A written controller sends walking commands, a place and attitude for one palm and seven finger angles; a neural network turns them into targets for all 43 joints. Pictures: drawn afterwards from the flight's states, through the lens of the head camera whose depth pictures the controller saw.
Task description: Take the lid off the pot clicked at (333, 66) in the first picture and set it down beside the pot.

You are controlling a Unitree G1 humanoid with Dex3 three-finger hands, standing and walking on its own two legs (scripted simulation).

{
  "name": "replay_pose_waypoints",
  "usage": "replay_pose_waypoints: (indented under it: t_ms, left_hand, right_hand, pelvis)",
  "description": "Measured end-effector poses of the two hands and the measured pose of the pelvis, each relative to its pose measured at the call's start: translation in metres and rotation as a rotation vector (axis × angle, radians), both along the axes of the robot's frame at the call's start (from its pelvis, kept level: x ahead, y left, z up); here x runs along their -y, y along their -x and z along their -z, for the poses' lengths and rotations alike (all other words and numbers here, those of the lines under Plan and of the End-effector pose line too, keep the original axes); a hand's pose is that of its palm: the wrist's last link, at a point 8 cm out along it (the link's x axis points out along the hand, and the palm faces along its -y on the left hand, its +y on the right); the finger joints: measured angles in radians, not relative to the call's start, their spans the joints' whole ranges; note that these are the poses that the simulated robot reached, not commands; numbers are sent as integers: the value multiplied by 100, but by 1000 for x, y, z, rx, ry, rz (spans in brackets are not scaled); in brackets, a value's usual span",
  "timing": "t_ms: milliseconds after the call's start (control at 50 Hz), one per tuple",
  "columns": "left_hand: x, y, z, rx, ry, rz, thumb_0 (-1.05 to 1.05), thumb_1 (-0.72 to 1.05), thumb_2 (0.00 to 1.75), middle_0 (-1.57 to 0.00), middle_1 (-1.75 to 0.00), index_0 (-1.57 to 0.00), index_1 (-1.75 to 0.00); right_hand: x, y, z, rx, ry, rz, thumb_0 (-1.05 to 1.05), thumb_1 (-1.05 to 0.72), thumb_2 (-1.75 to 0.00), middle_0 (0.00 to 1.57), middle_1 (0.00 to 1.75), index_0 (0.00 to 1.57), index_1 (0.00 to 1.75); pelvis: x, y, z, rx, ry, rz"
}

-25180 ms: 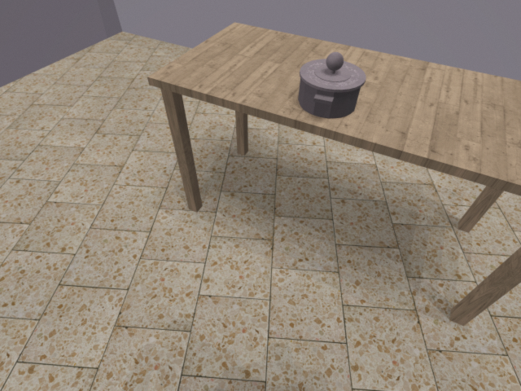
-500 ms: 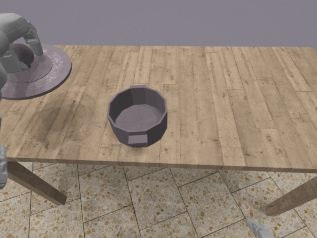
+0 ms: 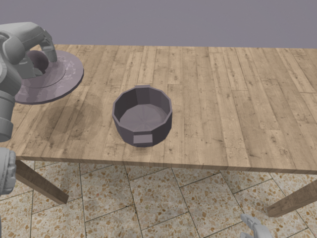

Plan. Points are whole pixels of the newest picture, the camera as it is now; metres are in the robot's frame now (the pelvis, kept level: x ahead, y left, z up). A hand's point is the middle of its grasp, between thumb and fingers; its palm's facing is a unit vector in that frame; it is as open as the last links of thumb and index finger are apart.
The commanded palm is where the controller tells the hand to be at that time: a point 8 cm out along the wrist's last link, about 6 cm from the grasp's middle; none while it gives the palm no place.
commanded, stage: lower the lid onto the table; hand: left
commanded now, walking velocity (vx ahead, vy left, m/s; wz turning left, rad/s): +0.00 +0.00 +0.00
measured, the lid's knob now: (36, 61) +0.47 +0.30 +0.20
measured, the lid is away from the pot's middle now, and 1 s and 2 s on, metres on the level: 0.24 0.24 0.23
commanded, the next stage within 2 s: none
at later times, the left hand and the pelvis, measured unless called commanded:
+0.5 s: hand (45, 73) +0.45 +0.28 +0.18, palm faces -0.31 -0.05 -0.95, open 7.6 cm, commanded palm +0.44 +0.28 +0.25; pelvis +0.01 +0.00 +0.00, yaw -1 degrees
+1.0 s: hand (42, 91) +0.43 +0.30 +0.14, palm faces -0.38 -0.06 -0.92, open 7.6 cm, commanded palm +0.43 +0.29 +0.21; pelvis +0.01 +0.00 +0.00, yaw +0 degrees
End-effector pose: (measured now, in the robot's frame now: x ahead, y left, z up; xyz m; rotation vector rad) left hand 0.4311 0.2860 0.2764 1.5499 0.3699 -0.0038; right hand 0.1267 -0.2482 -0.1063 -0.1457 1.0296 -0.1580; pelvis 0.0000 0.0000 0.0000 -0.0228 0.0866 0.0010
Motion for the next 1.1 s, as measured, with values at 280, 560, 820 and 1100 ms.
replay_pose_waypoints:
  t_ms: [280,560,820,1100]
  left_hand:
    - [6,-7,23,-51,0,22,2,17,90,-66,-85,-70,-89]
    - [6,-18,43,-88,20,36,2,18,90,-66,-85,-70,-90]
    - [-5,-4,61,-117,15,49,2,18,90,-66,-86,-70,-90]
    - [-7,0,79,-136,33,96,2,18,90,-66,-86,-70,-89]
  right_hand:
    - [12,21,3,-51,29,31,1,-91,-90,20,30,20,30]
    - [21,32,4,-86,36,70,1,-91,-90,20,30,20,30]
    - [20,14,3,-74,36,45,1,-91,-90,20,30,20,30]
    - [12,12,2,-71,50,30,1,-91,-90,20,30,20,30]
  pelvis:
    - [2,-1,0,-1,2,0]
    - [5,-7,0,-13,3,12]
    - [5,-9,1,-15,6,3]
    - [2,-5,2,-20,10,-3]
